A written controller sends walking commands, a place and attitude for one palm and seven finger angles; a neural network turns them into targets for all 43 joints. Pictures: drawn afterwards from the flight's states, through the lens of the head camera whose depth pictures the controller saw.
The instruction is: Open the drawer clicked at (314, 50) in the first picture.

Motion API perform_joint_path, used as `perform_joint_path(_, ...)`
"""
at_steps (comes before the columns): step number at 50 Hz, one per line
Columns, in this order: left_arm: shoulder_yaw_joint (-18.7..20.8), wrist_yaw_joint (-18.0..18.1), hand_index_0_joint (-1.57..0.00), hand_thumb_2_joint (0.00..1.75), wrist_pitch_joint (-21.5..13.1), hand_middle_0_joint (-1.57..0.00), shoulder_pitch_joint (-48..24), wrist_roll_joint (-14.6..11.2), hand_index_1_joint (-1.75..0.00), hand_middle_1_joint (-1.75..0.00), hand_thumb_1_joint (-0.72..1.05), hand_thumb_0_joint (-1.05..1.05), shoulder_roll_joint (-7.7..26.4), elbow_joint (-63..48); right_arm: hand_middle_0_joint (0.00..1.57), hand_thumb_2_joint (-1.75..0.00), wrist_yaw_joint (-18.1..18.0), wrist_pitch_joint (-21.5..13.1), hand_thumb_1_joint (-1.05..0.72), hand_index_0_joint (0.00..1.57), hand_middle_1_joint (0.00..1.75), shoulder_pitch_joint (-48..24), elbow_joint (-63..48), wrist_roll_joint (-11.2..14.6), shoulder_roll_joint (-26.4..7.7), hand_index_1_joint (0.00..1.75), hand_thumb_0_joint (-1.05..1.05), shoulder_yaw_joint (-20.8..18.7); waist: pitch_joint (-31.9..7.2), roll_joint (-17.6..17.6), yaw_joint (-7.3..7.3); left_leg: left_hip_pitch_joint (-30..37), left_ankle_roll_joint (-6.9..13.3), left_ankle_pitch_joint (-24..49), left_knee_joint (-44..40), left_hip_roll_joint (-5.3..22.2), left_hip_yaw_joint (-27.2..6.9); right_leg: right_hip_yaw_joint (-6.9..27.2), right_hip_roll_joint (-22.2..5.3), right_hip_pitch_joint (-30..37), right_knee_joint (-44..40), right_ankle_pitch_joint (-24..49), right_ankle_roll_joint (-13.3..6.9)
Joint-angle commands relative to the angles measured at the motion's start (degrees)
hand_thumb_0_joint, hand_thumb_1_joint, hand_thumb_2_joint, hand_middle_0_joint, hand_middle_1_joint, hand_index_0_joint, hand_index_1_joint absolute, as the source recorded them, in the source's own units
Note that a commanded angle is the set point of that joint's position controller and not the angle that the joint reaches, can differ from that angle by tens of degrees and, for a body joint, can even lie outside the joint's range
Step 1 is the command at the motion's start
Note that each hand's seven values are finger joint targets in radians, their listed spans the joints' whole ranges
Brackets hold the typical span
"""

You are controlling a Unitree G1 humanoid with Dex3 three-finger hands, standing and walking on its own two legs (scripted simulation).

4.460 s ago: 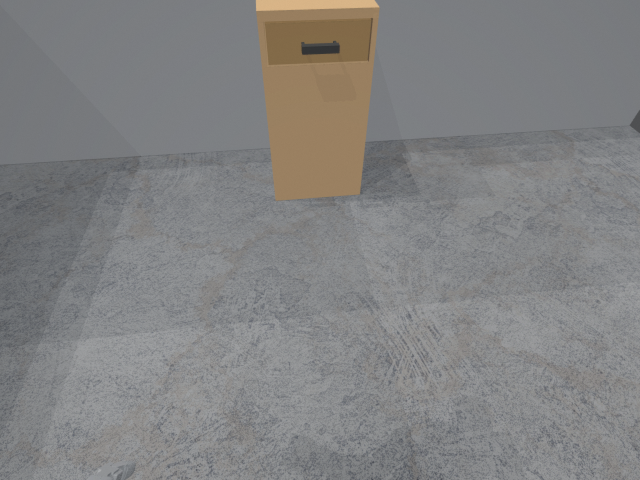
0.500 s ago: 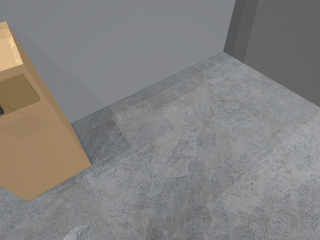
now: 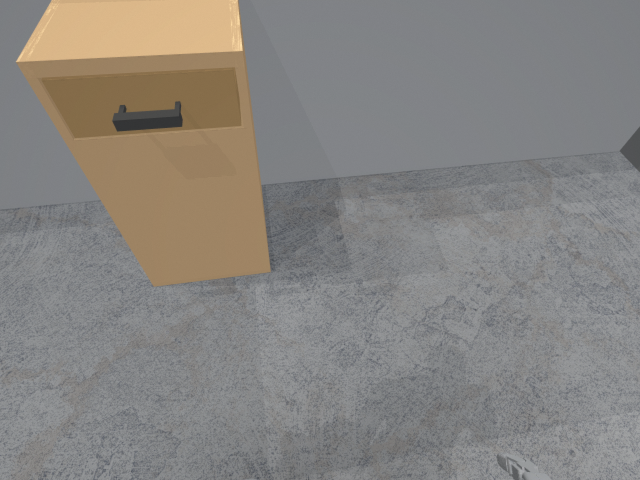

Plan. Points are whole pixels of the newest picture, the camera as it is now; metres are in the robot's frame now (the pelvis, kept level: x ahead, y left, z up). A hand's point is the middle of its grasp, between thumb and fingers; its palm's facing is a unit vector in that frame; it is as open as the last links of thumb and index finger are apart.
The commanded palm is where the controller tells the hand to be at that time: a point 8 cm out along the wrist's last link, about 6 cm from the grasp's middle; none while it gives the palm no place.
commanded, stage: turn to face it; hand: left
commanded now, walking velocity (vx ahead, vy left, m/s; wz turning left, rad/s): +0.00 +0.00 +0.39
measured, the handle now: (149, 113) +0.76 +0.43 -0.03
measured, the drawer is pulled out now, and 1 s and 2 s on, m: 0.00 0.00 0.00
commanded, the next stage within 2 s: take the last steps up to it in 0.38 s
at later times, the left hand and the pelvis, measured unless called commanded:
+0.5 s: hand out of the picture +0.03 +0.17 -0.13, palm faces +0.20 -0.94 -0.29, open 7.3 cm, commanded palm none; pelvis -0.02 -0.04 +0.01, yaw +10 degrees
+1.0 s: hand out of the picture -0.11 +0.17 -0.16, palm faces +0.32 -0.93 -0.16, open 7.3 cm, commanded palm none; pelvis +0.02 +0.03 +0.01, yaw +13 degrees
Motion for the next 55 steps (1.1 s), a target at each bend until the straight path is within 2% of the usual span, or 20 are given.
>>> perform_joint_path(1,1.0,0.3,-0.2,0.9,-0.3,-0.2,-6.4,0.1,-0.3,-0.3,0.9,0.0,6.0,-8.4,0.2,-0.9,-1.4,-1.6,-0.9,0.2,0.3,12.2,-0.3,0.1,-14.6,0.3,0.0,-3.0,-11.5,11.7,-6.26,16.1,14.8,39.7,-12.4,23.1,-21.2,14.1,2.7,-18.1,24.5,-14.1,2.7)
perform_joint_path(2,1.1,0.3,-0.2,0.9,-0.2,-0.2,-6.5,0.2,-0.3,-0.3,0.9,0.0,4.8,-7.2,0.2,-0.9,-2.0,-1.9,-0.9,0.2,0.3,9.3,-0.7,0.0,-12.4,0.3,0.0,-2.6,-10.4,15.2,-5.38,13.3,13.0,37.4,-13.1,18.8,-19.9,15.6,2.8,-18.5,25.3,-10.4,3.0)
perform_joint_path(6,1.4,-0.2,-0.2,0.9,0.1,-0.2,-2.0,-0.1,-0.3,-0.3,0.9,0.0,5.4,-3.5,0.2,-0.9,-2.4,-2.2,-0.9,0.2,0.3,1.8,-2.7,0.2,-8.6,0.3,0.0,-0.9,-6.7,12.1,-1.75,7.0,9.6,30.2,-14.2,11.2,-12.8,16.3,5.0,-14.1,24.5,-1.0,3.4)
perform_joint_path(12,0.6,0.2,-0.2,0.9,0.2,-0.2,-4.1,-0.3,-0.3,-0.3,0.9,0.0,3.9,-4.2,0.2,-0.9,-2.3,-1.8,-0.9,0.2,0.3,4.6,-1.4,-0.2,-8.4,0.3,0.0,-1.1,-5.2,9.2,-3.09,4.7,11.2,20.8,-15.8,11.8,-17.2,15.8,7.1,-8.4,10.5,-3.5,3.1)
perform_joint_path(17,0.4,0.6,-0.2,0.9,-1.2,-0.2,0.8,-0.7,-0.3,-0.3,0.9,0.0,3.2,-2.8,0.2,-0.9,-2.0,-1.4,-0.9,0.2,0.3,3.2,-0.9,0.0,-7.8,0.3,0.0,-1.3,-6.8,9.7,-0.66,0.4,9.0,21.9,-10.5,9.6,-18.3,14.5,9.7,3.9,-8.2,4.6,2.2)
perform_joint_path(18,0.7,0.8,-0.2,0.9,-1.7,-0.2,2.9,-0.5,-0.3,-0.3,0.9,0.0,3.7,-2.2,0.2,-0.9,-1.9,-1.5,-0.9,0.2,0.3,3.1,-1.0,0.3,-6.6,0.3,0.0,-1.1,-7.4,6.8,0.53,-3.4,6.8,17.1,-7.0,7.5,-17.2,15.5,8.4,9.9,-15.9,10.5,2.0)
perform_joint_path(19,1.3,1.2,-0.2,0.9,-2.5,-0.2,4.1,0.3,-0.3,-0.3,0.9,0.0,7.4,-2.0,0.2,-0.9,-1.7,-1.4,-0.9,0.2,0.3,4.2,-1.2,0.9,-3.2,0.3,0.0,-0.7,-8.4,-3.8,0.77,-9.8,2.7,5.7,2.4,1.6,-11.3,25.0,-1.1,15.2,-22.7,12.3,-0.5)
perform_joint_path(20,2.0,1.3,-0.2,0.9,-2.7,-0.2,3.6,0.7,-0.3,-0.3,0.9,0.0,12.5,-2.7,0.2,-0.9,-1.6,-1.2,-0.9,0.2,0.3,3.2,-3.1,0.9,-0.5,0.3,0.0,-0.1,-6.3,-17.0,0.94,-15.9,-0.4,-13.6,14.5,-4.6,-5.9,37.9,-13.8,12.8,-25.4,21.1,-7.1)
perform_joint_path(21,1.5,1.3,-0.2,0.9,-2.4,-0.2,3.4,0.3,-0.3,-0.3,0.9,0.0,11.9,-3.2,0.2,-0.9,-1.7,-0.6,-0.9,0.2,0.3,2.5,-2.8,0.5,-3.0,0.3,0.0,-0.9,-6.7,-11.2,1.48,-13.0,0.3,-15.5,23.0,-2.8,-9.9,35.8,-15.2,6.1,-25.6,20.0,-10.6)
perform_joint_path(22,1.6,1.8,-0.2,0.9,-2.5,-0.2,-0.2,0.2,-0.3,-0.3,0.9,0.0,9.2,-3.4,0.2,-0.9,-1.7,0.3,-0.9,0.2,0.3,3.9,-1.3,0.1,-3.3,0.3,0.0,-1.3,-5.0,-14.5,-0.57,-13.5,0.3,-12.0,28.0,-1.7,-11.5,32.7,-11.9,3.1,-26.9,14.8,-9.6)
perform_joint_path(24,0.7,1.4,-0.2,0.9,-2.5,-0.2,-4.4,0.0,-0.3,-0.3,0.9,0.0,6.6,-4.3,0.2,-0.9,-1.2,0.5,-0.9,0.2,0.3,5.7,1.8,0.0,-2.8,0.3,0.0,-1.4,-1.8,-7.5,-2.29,-13.7,-0.4,-5.0,34.0,-1.0,-9.6,26.1,-6.5,1.5,-26.1,12.1,-8.0)
perform_joint_path(26,0.6,1.1,-0.2,0.9,-3.1,-0.2,-2.9,0.0,-0.3,-0.3,0.9,0.0,5.4,-3.6,0.2,-0.9,-0.8,0.3,-0.9,0.2,0.3,7.6,3.1,-0.2,-1.7,0.3,0.0,-1.1,-2.3,-6.7,-1.96,-14.4,-1.1,-1.3,33.1,-0.4,-7.9,23.0,-5.1,4.0,-27.0,7.2,-6.8)
perform_joint_path(32,0.7,0.8,-0.2,0.9,-4.6,-0.2,5.6,0.4,-0.3,-0.3,0.9,0.0,4.8,1.0,0.2,-0.9,0.0,-0.9,-0.9,0.2,0.3,4.2,3.3,-0.6,-0.7,0.3,0.0,-0.8,-1.1,-6.2,1.55,-17.6,-1.7,-0.1,23.1,2.2,-5.3,25.4,-7.0,11.5,-32.0,-4.9,-7.6)
perform_joint_path(38,0.8,0.3,-0.2,0.9,-5.1,-0.2,9.2,1.0,-0.3,-0.3,0.9,0.0,5.9,4.9,0.2,-0.9,0.2,-2.4,-0.9,0.2,0.3,2.6,3.3,-0.2,1.4,0.3,0.0,0.2,-1.7,-7.1,2.59,-12.2,-0.2,-4.4,8.6,2.1,-2.2,24.8,-8.0,12.3,-32.5,-4.4,-9.8)
perform_joint_path(43,0.7,-0.1,-0.2,0.9,-4.3,-0.2,6.1,0.4,-0.3,-0.3,0.9,0.0,5.0,7.0,0.2,-0.9,-0.4,-3.8,-0.9,0.2,0.3,10.9,6.6,0.1,2.3,0.3,0.0,0.9,-2.5,-5.6,-1.9,8.1,0.9,1.9,-8.7,-0.6,2.9,18.0,-3.2,0.4,-26.4,-7.4,-6.9)
perform_joint_path(44,0.4,-0.3,-0.2,0.9,-4.1,-0.2,5.6,0.1,-0.3,-0.3,0.9,0.0,3.5,7.1,0.2,-0.9,-1.0,-4.3,-0.9,0.2,0.3,14.6,8.2,0.2,0.8,0.3,0.0,0.6,-3.2,0.2,-3.57,15.7,1.0,1.0,-11.3,0.2,1.5,15.5,-0.6,-5.2,-21.7,-8.2,-5.2)
perform_joint_path(46,-1.0,-0.8,-0.2,0.9,-3.7,-0.2,2.6,0.0,-0.3,-0.3,0.9,0.0,-2.1,4.2,0.2,-0.9,-2.1,-4.5,-0.9,0.2,0.3,23.4,9.9,-0.4,-7.6,0.3,0.0,-1.4,-1.3,21.8,-7.51,20.1,8.7,-18.5,-25.8,19.9,-26.0,7.2,8.7,-21.1,4.7,-10.9,-0.9)
perform_joint_path(48,-0.5,-1.0,-0.2,0.9,-3.8,-0.2,-1.3,0.8,-0.3,-0.3,0.9,0.0,-0.8,2.6,0.2,-0.9,-2.5,-4.4,-0.9,0.2,0.3,21.0,9.2,-0.4,-6.8,0.3,0.0,-0.7,2.8,12.6,-6.25,12.4,11.3,-20.9,-28.2,21.5,-27.2,14.1,5.4,-23.4,16.5,-7.4,-2.4)
perform_joint_path(51,-0.4,-1.8,-0.2,0.9,-3.5,-0.2,1.1,0.8,-0.3,-0.3,0.9,0.0,-1.4,5.7,0.2,-0.9,-3.0,-5.7,-0.9,0.2,0.3,15.6,8.4,-0.1,-0.8,0.3,0.0,1.0,5.4,9.0,-3.01,7.3,9.1,-5.0,-27.5,15.0,-15.3,15.9,3.9,-20.6,21.4,3.7,-1.6)
perform_joint_path(55,-0.3,-1.8,-0.2,0.9,-3.2,-0.2,1.4,0.6,-0.3,-0.3,0.9,0.0,-2.3,6.1,0.2,-0.9,-3.5,-7.3,-0.9,0.2,0.3,18.6,9.9,0.3,0.1,0.3,0.0,1.2,2.0,6.5,-1.83,12.9,10.0,17.3,-25.1,13.1,-9.0,15.2,4.3,-21.3,20.7,8.5,-0.1)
